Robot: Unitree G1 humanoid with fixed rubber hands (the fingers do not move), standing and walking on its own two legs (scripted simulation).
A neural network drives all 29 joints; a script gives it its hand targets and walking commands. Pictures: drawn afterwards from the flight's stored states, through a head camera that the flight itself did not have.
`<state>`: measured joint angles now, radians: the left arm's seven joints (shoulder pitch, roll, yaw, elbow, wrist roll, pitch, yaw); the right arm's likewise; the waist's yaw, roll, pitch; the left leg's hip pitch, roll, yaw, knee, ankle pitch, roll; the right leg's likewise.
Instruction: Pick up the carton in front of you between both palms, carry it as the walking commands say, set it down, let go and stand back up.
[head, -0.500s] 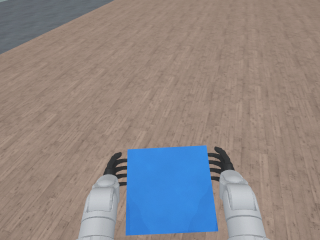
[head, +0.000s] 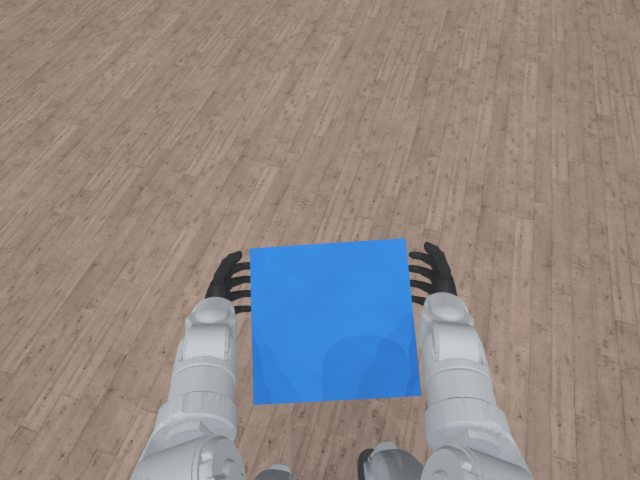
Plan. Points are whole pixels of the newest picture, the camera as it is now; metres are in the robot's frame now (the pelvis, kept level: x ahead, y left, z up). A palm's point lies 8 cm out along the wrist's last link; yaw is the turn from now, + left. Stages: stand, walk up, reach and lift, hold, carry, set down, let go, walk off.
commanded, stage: set down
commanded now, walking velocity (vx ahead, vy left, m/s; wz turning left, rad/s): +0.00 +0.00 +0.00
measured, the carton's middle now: (332, 318) +0.37 -0.01 -0.14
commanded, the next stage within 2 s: none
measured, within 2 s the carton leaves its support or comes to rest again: neither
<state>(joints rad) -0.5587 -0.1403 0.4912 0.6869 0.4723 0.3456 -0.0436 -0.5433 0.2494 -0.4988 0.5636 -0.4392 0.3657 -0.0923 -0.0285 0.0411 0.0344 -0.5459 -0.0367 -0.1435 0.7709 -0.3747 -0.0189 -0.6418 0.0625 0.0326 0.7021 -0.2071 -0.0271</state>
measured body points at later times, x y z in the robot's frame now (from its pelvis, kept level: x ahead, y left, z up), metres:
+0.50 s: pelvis -0.03 +0.04 -0.13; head +0.19 +0.02 +0.26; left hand +0.43 +0.13 -0.21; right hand +0.37 -0.16 -0.20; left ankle +0.01 +0.15 -0.71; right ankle +0.08 -0.10 -0.71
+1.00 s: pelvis -0.06 +0.03 -0.24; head +0.25 +0.02 +0.09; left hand +0.47 +0.11 -0.37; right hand +0.38 -0.17 -0.37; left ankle +0.01 +0.15 -0.71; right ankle +0.08 -0.10 -0.71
